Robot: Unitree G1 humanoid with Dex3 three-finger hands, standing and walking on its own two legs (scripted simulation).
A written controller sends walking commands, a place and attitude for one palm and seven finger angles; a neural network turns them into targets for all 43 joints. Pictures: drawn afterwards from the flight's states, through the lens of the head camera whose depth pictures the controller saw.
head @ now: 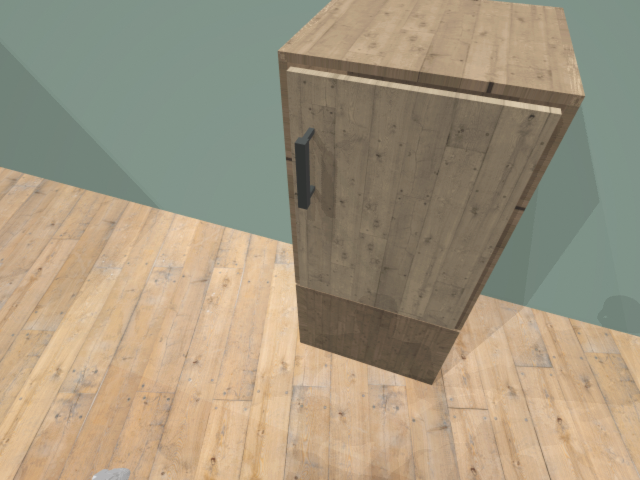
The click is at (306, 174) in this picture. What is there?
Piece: cupboard door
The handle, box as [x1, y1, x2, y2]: [295, 127, 314, 209]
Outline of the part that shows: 309,127 301,138 298,137 295,142 298,207 306,209 309,204 309,198 314,190 314,186 309,184 308,141 313,134 313,128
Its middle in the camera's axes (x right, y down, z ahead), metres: -0.03 -0.13 +0.73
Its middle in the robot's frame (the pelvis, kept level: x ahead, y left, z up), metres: +0.63 +0.06 +0.03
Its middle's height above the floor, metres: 0.80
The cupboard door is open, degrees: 0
